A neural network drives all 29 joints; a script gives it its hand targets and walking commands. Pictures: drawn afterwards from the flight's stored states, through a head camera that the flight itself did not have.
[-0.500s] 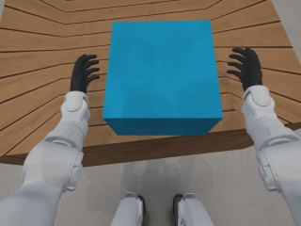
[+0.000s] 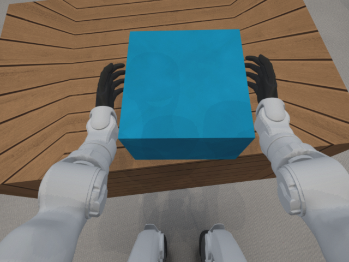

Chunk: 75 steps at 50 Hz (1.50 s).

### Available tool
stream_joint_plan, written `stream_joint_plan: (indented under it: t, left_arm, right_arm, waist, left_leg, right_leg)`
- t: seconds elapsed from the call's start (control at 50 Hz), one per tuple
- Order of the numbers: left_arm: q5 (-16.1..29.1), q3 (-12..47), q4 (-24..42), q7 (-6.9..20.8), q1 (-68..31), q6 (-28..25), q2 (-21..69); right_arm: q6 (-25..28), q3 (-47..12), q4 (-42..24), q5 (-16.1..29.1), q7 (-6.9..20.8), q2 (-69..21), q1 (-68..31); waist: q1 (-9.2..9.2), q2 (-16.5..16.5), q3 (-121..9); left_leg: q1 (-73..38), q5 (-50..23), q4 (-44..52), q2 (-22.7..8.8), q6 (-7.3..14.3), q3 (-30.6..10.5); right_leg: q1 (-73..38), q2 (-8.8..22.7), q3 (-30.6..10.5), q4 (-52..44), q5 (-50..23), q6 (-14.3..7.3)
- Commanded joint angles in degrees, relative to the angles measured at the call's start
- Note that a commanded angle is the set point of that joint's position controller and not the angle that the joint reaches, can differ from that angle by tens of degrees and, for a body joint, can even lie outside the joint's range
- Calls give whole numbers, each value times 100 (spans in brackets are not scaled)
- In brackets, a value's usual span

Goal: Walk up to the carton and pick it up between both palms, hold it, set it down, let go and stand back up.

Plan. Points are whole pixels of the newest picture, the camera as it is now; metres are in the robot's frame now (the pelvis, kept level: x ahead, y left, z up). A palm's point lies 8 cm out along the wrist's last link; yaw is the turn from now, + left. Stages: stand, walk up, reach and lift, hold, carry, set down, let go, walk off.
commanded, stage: reach and lift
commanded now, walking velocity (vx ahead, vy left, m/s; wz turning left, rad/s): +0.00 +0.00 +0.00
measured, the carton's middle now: (184, 97) +0.51 +0.01 -0.04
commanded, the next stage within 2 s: none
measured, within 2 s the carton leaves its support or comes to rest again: neither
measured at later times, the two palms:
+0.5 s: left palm (107, 102) +0.47 +0.18 +0.01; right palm (266, 94) +0.49 -0.17 +0.02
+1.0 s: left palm (106, 108) +0.46 +0.18 +0.01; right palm (265, 103) +0.47 -0.17 +0.01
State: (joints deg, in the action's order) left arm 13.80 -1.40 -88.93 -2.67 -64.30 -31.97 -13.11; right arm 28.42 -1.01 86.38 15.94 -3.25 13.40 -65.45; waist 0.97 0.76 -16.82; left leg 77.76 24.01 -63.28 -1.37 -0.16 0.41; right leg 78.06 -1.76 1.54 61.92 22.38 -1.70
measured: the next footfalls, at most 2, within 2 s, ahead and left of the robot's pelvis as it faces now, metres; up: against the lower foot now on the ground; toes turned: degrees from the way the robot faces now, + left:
none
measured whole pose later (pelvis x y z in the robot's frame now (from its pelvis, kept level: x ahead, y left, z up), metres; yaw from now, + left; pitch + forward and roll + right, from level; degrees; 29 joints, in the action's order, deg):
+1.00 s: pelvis +0.01 +0.01 +0.03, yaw +0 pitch +35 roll -1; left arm -5.3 -21.9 -88.1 -2.3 -58.6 -39.6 -11.0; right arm 36.1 32.4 81.0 -18.2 -2.7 8.4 -58.7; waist 0.0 2.8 -10.6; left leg 68.4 21.2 -54.9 -0.9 0.5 0.5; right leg 68.3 -1.1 1.8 53.1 19.5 -1.2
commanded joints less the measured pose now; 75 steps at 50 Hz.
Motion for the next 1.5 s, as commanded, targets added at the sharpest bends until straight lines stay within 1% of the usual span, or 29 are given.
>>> stream_joint_plan:
  t: [0.0, 0.04, 0.12, 0.38, 0.48, 0.56, 0.6, 0.62, 0.64, 0.66, 0.68, 0.7, 0.72, 0.74, 0.78, 0.82, 0.84, 0.86, 0.88, 0.92, 1.02, 1.22, 1.34, 1.4, 1.48]
  left_arm:
    - [-110, 3, 559, -39, -2049, -108, -542]
    - [-78, 26, 625, -75, -2093, -107, -522]
    - [-70, 57, 627, -108, -2122, -94, -464]
    - [-139, -17, 570, -80, -2228, -167, -263]
    - [-226, -80, 612, -35, -2287, -199, -99]
    - [-406, -181, 668, 51, -2357, -233, 173]
    - [-588, -252, 699, 138, -2406, -255, 442]
    - [-719, -258, 700, 208, -2442, -271, 693]
    - [-918, -279, 683, 317, -2481, -289, 1074]
    - [-1223, -351, 636, 474, -2524, -309, 1624]
    - [-1648, -553, 559, 651, -2521, -316, 2230]
    - [-2017, -757, 458, 769, -2429, -350, 2576]
    - [-2289, -870, 371, 834, -2262, -393, 2837]
    - [-2431, -971, 275, 857, -2106, -441, 2891]
    - [-2548, -1095, 223, 849, -1973, -545, 2883]
    - [-2590, -1173, 206, 801, -1875, -616, 2859]
    - [-2650, -1223, 157, 773, -1821, -625, 2884]
    - [-2628, -1217, 163, 749, -1836, -652, 2862]
    - [-2655, -1220, 131, 727, -1768, -670, 2884]
    - [-2671, -1234, 53, 685, -1637, -700, 2887]
    - [-2697, -1225, -5, 620, -1439, -780, 2948]
    - [-2754, -1114, -20, 556, -1187, -893, 3087]
    - [-2714, -1004, -23, 530, -1134, -923, 3128]
    - [-2696, -944, 90, 513, -1210, -1029, 3238]
    - [-2759, -866, 315, 497, -1284, -1268, 3488]
  right_arm:
    - [159, 103, -610, -133, -38, 656, -2044]
    - [149, 112, -684, -121, -34, 645, -2059]
    - [119, 143, -692, -144, -17, 594, -2060]
    - [63, 255, -741, -376, -4, 244, -2132]
    - [61, 338, -766, -536, 12, 12, -2159]
    - [89, 476, -768, -810, 65, -327, -2168]
    - [128, 567, -787, -1076, 130, -676, -2172]
    - [153, 604, -820, -1289, 192, -1009, -2189]
    - [185, 672, -855, -1609, 293, -1502, -2192]
    - [227, 827, -851, -2075, 444, -2168, -2184]
    - [284, 1155, -701, -2616, 628, -2821, -2110]
    - [373, 1460, -580, -3008, 772, -3121, -2030]
    - [462, 1630, -337, -3291, 867, -3432, -1831]
    - [546, 1735, -244, -3484, 919, -3470, -1733]
    - [669, 1875, -199, -3803, 950, -3516, -1644]
    - [714, 1967, -113, -4037, 965, -3523, -1524]
    - [727, 2030, -35, -4155, 974, -3581, -1439]
    - [726, 2069, -36, -4215, 978, -3595, -1383]
    - [738, 2099, 49, -4292, 986, -3630, -1278]
    - [726, 2118, 148, -4369, 993, -3664, -1107]
    - [770, 2072, 315, -4407, 998, -3715, -870]
    - [925, 1962, 542, -4318, 1010, -3677, -686]
    - [992, 1919, 647, -4243, 1003, -3660, -650]
    - [1154, 1911, 594, -4262, 971, -3694, -728]
    - [1526, 1900, 489, -4378, 926, -3751, -833]
  waist:
    - [-97, 41, -5286]
    - [-96, 109, -5345]
    - [-98, 142, -5280]
    - [-133, -18, -5174]
    - [-139, -35, -5162]
    - [-139, -42, -5097]
    - [-129, -42, -5030]
    - [-118, -24, -4980]
    - [-108, -4, -4882]
    - [-110, 28, -4701]
    - [-136, 64, -4399]
    - [-165, 150, -4115]
    - [-131, 180, -3947]
    - [-142, 168, -3849]
    - [-185, 87, -3848]
    - [-245, 5, -3783]
    - [-241, -12, -3701]
    - [-274, -33, -3684]
    - [-255, -39, -3638]
    - [-256, -67, -3558]
    - [-228, -58, -3403]
    - [-180, 40, -3227]
    - [-169, 76, -3234]
    - [-154, 88, -3447]
    - [-100, 137, -3879]
  left_leg:
    - [-2806, -2698, 293, 175, -418, 357]
    - [-2935, -2769, 297, 165, -454, 330]
    - [-2993, -2759, 294, 160, -458, 297]
    - [-2724, -2631, 295, 186, -381, 307]
    - [-2684, -2605, 294, 198, -357, 321]
    - [-2706, -2590, 340, 200, -335, 347]
    - [-2726, -2568, 391, 201, -314, 374]
    - [-2739, -2544, 429, 203, -301, 393]
    - [-2773, -2493, 484, 205, -284, 420]
    - [-2825, -2393, 559, 204, -265, 453]
    - [-2900, -2269, 634, 193, -257, 486]
    - [-2917, -2207, 695, 173, -278, 496]
    - [-2912, -2169, 747, 170, -224, 512]
    - [-2809, -2142, 797, 162, -195, 510]
    - [-2680, -2102, 919, 159, -154, 506]
    - [-2677, -1939, 1041, 154, -121, 497]
    - [-2769, -1863, 1114, 132, -115, 493]
    - [-2813, -1882, 1165, 108, -122, 476]
    - [-2863, -1869, 1185, 108, -111, 486]
    - [-2921, -1863, 1255, 92, -100, 472]
    - [-3131, -2216, 1270, 51, -133, 440]
    - [-3524, -2865, 1194, -25, -198, 363]
    - [-3583, -2954, 1176, -37, -207, 345]
    - [-3683, -3219, 1145, -54, -259, 356]
    - [-3961, -3865, 1116, -83, -371, 370]
  right_leg:
    - [-2908, -79, 114, -596, -2405, 277]
    - [-2835, -90, 150, -608, -2358, 260]
    - [-2737, -85, 158, -635, -2259, 240]
    - [-2970, -7, 118, -609, -2265, 280]
    - [-3035, 27, 116, -614, -2280, 288]
    - [-3120, 66, 139, -650, -2310, 304]
    - [-3205, 90, 160, -701, -2344, 315]
    - [-3274, 99, 181, -748, -2375, 320]
    - [-3361, 110, 212, -816, -2406, 324]
    - [-3425, 127, 251, -907, -2410, 326]
    - [-3435, 151, 274, -985, -2407, 307]
    - [-3440, 171, 267, -1035, -2457, 261]
    - [-3494, 184, 249, -1067, -2597, 220]
    - [-3571, 199, 234, -1073, -2756, 206]
    - [-3770, 212, 253, -1107, -2913, 232]
    - [-3768, 212, 253, -1204, -2704, 231]
    - [-3692, 194, 275, -1251, -2582, 218]
    - [-3645, 188, 298, -1301, -2516, 221]
    - [-3631, 180, 298, -1333, -2475, 210]
    - [-3577, 168, 311, -1397, -2399, 199]
    - [-3515, 130, 353, -1438, -2606, 197]
    - [-3233, 91, 421, -1483, -2838, 153]
    - [-3125, 75, 436, -1513, -2814, 128]
    - [-3119, 52, 482, -1511, -3014, 139]
    - [-3175, 13, 574, -1547, -3497, 170]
